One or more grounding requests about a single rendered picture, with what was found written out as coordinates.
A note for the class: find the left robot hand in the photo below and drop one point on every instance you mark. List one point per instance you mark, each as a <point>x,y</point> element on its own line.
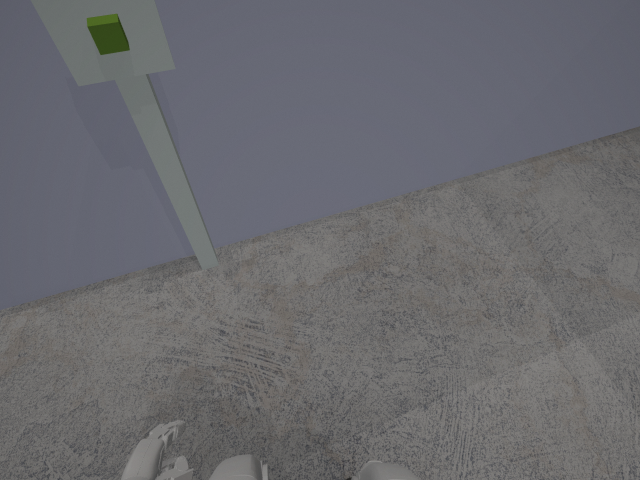
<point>147,458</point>

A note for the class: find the button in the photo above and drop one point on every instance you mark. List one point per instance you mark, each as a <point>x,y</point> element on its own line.
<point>108,34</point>

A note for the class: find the panel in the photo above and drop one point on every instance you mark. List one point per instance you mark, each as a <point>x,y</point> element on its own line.
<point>66,22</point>

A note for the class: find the left robot thigh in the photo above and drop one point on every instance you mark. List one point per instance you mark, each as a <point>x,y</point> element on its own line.
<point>241,467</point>

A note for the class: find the robot right shin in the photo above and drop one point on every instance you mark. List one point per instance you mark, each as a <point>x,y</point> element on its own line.
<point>370,462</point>

